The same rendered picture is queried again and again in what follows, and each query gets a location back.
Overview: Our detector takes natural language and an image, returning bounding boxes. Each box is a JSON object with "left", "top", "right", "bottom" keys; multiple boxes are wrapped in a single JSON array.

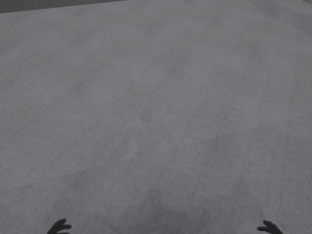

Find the robot right hand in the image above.
[{"left": 257, "top": 220, "right": 283, "bottom": 234}]

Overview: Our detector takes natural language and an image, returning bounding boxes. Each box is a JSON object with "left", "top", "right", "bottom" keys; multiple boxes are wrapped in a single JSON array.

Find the robot left hand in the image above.
[{"left": 47, "top": 218, "right": 71, "bottom": 234}]

